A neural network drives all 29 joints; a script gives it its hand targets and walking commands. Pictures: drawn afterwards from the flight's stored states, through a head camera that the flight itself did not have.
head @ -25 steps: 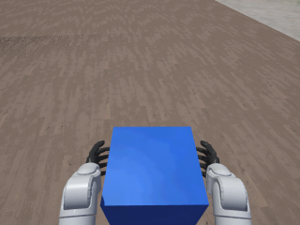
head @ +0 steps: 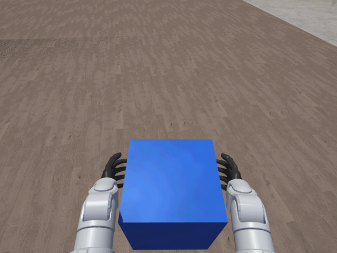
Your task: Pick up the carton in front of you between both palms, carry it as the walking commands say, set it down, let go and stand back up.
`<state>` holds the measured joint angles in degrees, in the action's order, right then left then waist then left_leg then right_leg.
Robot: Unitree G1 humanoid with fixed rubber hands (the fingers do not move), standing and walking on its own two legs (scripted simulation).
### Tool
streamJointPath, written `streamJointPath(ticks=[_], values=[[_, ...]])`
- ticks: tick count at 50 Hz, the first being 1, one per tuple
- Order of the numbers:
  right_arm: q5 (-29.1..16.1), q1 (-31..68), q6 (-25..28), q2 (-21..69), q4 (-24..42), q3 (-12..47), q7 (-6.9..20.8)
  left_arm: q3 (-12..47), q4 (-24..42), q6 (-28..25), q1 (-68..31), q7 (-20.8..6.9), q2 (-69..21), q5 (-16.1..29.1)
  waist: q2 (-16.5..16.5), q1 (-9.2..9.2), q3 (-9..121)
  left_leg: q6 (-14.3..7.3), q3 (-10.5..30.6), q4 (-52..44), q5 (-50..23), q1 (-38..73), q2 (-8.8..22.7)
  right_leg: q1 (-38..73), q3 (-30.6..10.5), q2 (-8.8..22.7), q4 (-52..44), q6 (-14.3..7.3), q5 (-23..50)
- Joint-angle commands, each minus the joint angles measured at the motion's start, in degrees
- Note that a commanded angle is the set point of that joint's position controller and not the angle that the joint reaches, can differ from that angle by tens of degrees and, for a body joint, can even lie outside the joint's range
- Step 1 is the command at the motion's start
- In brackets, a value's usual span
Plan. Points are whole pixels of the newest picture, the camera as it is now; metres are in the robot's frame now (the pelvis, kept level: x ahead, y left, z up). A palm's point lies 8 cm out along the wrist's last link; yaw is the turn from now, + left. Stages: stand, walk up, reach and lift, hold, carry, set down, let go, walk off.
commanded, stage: carry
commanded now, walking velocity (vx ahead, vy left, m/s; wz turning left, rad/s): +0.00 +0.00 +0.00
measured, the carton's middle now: (170, 197) +0.29 +0.00 -0.04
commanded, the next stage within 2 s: hold in 1.04 s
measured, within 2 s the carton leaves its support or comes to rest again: neither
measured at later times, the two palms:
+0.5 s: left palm (110, 192) +0.26 +0.14 +0.04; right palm (239, 194) +0.26 -0.16 +0.04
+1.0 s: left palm (113, 195) +0.26 +0.13 +0.04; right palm (243, 197) +0.26 -0.17 +0.04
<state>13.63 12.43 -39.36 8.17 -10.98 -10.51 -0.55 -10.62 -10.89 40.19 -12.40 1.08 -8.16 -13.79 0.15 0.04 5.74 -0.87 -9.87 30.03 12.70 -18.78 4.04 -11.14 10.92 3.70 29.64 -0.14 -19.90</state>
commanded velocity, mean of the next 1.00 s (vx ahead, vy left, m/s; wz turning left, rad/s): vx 0.00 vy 0.00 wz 0.00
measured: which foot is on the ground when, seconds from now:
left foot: down 0.00-1.00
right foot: down 0.00-1.00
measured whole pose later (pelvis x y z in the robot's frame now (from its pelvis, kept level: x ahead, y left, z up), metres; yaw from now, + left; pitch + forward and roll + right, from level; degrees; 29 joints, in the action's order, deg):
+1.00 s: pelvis -0.03 -0.02 +0.00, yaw +0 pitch +1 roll +0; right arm 13.4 11.2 -42.1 8.0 -8.8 -9.5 -0.7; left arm -9.6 -8.9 42.8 -11.3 1.1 -8.0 -13.5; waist 0.0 0.0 5.5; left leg 0.2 -9.1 29.1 9.6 -20.5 5.3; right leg -13.8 11.3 2.6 30.9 -1.9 -18.5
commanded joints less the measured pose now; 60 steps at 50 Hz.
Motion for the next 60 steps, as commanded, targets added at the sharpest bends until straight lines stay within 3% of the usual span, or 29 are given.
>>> streamJointPath(ticks=[1, 10, 52, 53, 54, 55, 57, 58, 60], values=[[-13.5, 22.9, -0.2, 50.7, 3.8, 32.0, 11.8, 32.8, 5.1, -0.5, -24.6, -12.4, -50.2, 14.2, -0.4, -0.01, 13.1, -0.7, 6.1, -2.9, -14.4, 8.3, 5.7, 0.4, -5.4, 5.9, -4.7, -0.4, 12.8], [-13.9, 24.1, -0.7, 50.3, 5.3, 32.4, 11.8, 33.1, 6.3, 0.0, -25.7, -12.5, -49.9, 14.7, -0.3, -0.02, 11.8, -0.5, 6.4, -3.8, -11.6, 7.1, 5.7, -1.1, -5.9, 5.9, -5.6, -0.8, 10.0], [-13.8, 23.3, -1.1, 50.2, 5.3, 32.3, 11.8, 32.8, 6.3, 0.3, -24.7, -12.6, -49.6, 14.6, -0.1, 0.03, 12.6, 0.3, 5.8, -3.2, -11.4, 6.7, 5.5, -2.2, -6.2, 5.9, -5.3, -1.8, 12.0], [-13.4, 18.8, -0.8, 52.0, 3.3, 30.0, 12.2, 31.3, 8.0, 0.3, -19.0, -12.9, -50.1, 13.8, 5.6, -0.16, 4.1, -1.5, 12.5, -3.6, -17.9, 22.3, -10.7, -2.5, -17.8, -5.3, -10.5, -2.1, 27.9], [-11.8, 18.5, 0.5, 50.4, 4.0, 29.3, 11.5, 30.8, 9.6, -0.6, -20.6, -12.6, -48.5, 13.4, 3.6, -1.00, 7.2, -1.7, 14.6, -5.9, -16.3, 22.0, -9.3, 3.2, -19.2, -4.3, -9.9, -1.9, 28.3], [-10.8, 18.8, 0.9, 50.7, 4.4, 29.0, 11.5, 32.2, 10.1, -0.7, -22.2, -12.8, -49.1, 13.6, 2.1, -1.32, 7.1, -1.2, 13.9, -6.6, -17.4, 19.1, -9.1, 5.4, -17.8, -5.6, -9.7, -1.4, 27.1], [-11.1, 18.7, 1.2, 50.2, 4.0, 28.7, 11.1, 32.3, 10.2, -1.0, -23.0, -13.1, -48.3, 13.8, 4.2, -1.34, 7.5, -0.6, 14.2, -6.6, -19.0, 19.8, -9.2, 7.9, -17.8, -6.1, -10.6, -1.1, 26.7], [-10.7, 19.1, 1.3, 49.8, 4.2, 28.8, 11.0, 33.1, 9.8, -1.2, -23.5, -13.5, -48.8, 14.2, 2.4, -1.05, 7.1, -0.1, 13.8, -7.0, -18.1, 17.1, -10.0, 10.5, -17.6, -6.5, -10.4, -0.9, 27.9], [-11.7, 21.2, 1.6, 50.7, 4.0, 29.4, 11.3, 32.7, 9.1, -1.6, -24.0, -13.3, -49.0, 14.5, 2.1, -0.82, 7.8, 0.0, 13.7, -7.6, -15.5, 18.8, -10.3, 9.8, -17.7, -6.3, -11.0, -0.5, 26.0]])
